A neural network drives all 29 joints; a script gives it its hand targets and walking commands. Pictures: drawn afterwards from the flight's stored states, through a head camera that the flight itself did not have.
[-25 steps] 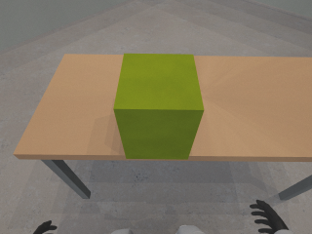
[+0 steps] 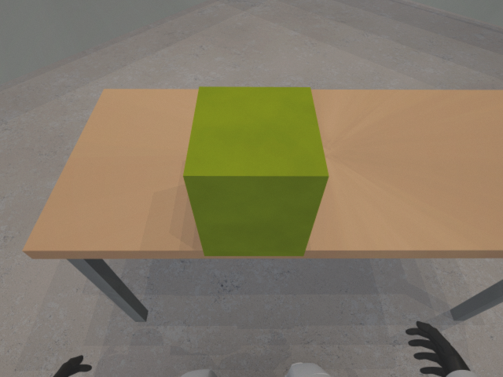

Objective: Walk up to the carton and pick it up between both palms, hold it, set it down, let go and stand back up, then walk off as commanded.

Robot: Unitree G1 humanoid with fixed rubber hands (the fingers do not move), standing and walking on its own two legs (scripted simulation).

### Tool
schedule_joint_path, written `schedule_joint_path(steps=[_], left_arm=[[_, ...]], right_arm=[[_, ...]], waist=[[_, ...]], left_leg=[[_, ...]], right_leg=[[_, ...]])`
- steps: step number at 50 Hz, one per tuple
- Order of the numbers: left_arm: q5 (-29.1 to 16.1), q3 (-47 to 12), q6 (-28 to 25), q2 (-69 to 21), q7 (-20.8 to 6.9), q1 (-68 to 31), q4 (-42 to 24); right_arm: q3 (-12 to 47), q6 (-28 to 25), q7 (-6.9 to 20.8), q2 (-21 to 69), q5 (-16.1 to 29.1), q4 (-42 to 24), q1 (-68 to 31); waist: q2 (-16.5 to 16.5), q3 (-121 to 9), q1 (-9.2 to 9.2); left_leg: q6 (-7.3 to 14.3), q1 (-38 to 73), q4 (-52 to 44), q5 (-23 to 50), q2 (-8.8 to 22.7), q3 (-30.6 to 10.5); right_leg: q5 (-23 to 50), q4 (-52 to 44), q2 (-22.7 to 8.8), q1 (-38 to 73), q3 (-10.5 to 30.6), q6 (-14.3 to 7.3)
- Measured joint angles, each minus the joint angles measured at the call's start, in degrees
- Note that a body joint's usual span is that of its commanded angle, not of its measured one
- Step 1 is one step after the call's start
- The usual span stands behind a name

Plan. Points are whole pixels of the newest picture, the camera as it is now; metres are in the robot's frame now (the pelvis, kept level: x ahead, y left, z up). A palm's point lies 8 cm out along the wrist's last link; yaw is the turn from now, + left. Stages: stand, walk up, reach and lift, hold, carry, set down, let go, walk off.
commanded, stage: reach and lift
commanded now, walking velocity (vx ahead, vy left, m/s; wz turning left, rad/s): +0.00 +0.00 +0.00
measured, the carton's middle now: (254, 176) +0.45 +0.00 +0.03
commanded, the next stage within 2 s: none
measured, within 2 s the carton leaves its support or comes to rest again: neither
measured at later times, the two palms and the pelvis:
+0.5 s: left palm (96, 344) +0.18 +0.25 -0.06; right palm (456, 361) +0.15 -0.31 -0.06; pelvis +0.01 -0.03 +0.01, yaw +0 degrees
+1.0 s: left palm (83, 336) +0.18 +0.26 -0.02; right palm (406, 340) +0.17 -0.23 -0.04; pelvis +0.00 -0.02 +0.02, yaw +0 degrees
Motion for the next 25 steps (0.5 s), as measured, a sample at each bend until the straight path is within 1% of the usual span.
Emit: schedule_joint_path(steps=[1, 3, 5, 7, 11, 14, 20, 25], left_arm=[[0.74, 0.00, 3.62, -0.48, 0.34, -1.21, 0.02], [1.63, -0.01, 9.35, -1.63, 0.59, -3.61, -0.29], [1.74, -0.02, 12.76, -2.53, 0.50, -5.53, -1.93], [1.75, -0.02, 14.37, -2.93, 0.38, -6.80, -4.87], [1.75, 0.02, 14.75, -2.93, 0.34, -9.67, -9.53], [1.75, 0.01, 14.78, -2.93, 0.35, -11.06, -11.33], [1.75, 0.56, 14.56, -2.97, 0.09, -9.80, -11.62], [1.18, 1.76, 11.64, -3.17, 0.09, -6.68, -12.49]], right_arm=[[-1.45, -3.51, 0.84, 0.71, -1.18, 3.55, -1.23], [-3.86, -7.93, 2.05, 1.82, -2.68, 8.21, -2.99], [-5.00, -10.41, 2.36, 2.80, -2.89, 10.38, -3.24], [-5.16, -11.49, 2.39, 3.81, -2.91, 11.22, -3.20], [-5.15, -13.26, 2.39, 5.98, -2.91, 11.23, -3.18], [-5.16, -13.91, 2.39, 7.33, -2.91, 11.24, -3.12], [-5.18, -14.62, 2.14, 8.20, -2.91, 11.23, -3.09], [-5.18, -15.68, 1.27, 8.52, -2.90, 8.49, -2.04]], waist=[[0.38, 0.01, 0.02], [1.36, 0.03, 0.01], [1.83, 0.07, -0.01], [1.74, 0.07, -0.01], [0.29, 0.05, -0.02], [-1.54, 0.01, -0.01], [-4.04, 0.02, 0.00], [-4.32, 0.06, -0.01]], left_leg=[[0.00, -0.23, 0.48, -0.24, 0.39, -0.01], [0.00, -1.11, 1.98, -0.96, 1.28, 0.00], [-0.01, -1.45, 2.74, -1.39, 1.65, -0.01], [-0.10, -1.35, 2.56, -1.31, 1.68, -0.01], [-0.47, -0.80, 1.38, -0.70, 1.47, -0.01], [-0.91, 0.74, -0.57, 0.13, 1.15, -0.02], [-1.65, 4.66, -5.70, 2.24, 1.08, -0.02], [-1.94, 6.48, -9.82, 4.40, 0.96, -0.01]], right_leg=[[-0.01, 0.10, -0.01, 0.02, -0.92, -0.04], [-0.26, 0.21, -0.02, 0.16, -3.40, -0.05], [-0.43, 0.21, 0.01, 0.15, -4.08, -0.06], [-0.35, 0.20, 0.03, 0.15, -4.12, -0.06], [-0.34, 0.20, -0.17, 0.18, -4.14, -0.06], [-0.33, -0.33, -0.46, 1.10, -4.15, -0.06], [0.72, -3.58, -0.48, 4.16, -4.18, -0.34], [2.33, -6.72, -0.57, 5.55, -4.20, -0.55]])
